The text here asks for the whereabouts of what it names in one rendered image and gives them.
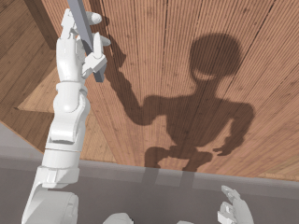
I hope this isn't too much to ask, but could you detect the left robot forearm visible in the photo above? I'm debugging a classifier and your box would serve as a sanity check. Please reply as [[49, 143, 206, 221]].
[[21, 80, 91, 224]]

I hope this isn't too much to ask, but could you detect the wardrobe door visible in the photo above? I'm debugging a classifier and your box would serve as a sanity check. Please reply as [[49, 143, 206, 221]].
[[263, 153, 299, 176], [41, 0, 299, 178]]

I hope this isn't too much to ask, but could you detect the robot right hand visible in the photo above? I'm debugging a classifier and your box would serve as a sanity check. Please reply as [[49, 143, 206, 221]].
[[218, 185, 254, 224]]

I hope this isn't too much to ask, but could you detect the left robot thigh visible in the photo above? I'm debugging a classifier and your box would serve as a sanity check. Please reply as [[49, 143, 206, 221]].
[[103, 213, 134, 224]]

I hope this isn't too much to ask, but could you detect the handle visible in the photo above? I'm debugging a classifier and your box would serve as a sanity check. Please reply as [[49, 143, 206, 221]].
[[67, 0, 107, 83]]

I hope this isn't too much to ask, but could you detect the robot left upper arm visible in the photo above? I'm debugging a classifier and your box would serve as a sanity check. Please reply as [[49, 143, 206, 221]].
[[23, 190, 78, 224]]

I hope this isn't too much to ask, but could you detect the robot left hand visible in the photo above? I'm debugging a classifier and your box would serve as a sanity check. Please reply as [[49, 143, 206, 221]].
[[56, 8, 111, 85]]

